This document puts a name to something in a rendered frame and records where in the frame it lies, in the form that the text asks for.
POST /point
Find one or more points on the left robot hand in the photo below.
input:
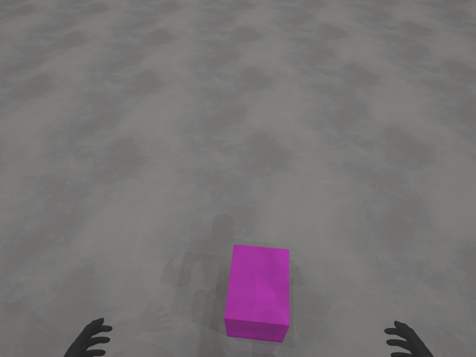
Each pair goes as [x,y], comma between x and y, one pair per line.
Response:
[84,340]

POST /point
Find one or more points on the right robot hand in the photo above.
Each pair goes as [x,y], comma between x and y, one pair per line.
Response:
[413,343]

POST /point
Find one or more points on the carton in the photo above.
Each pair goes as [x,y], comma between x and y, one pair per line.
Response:
[257,305]

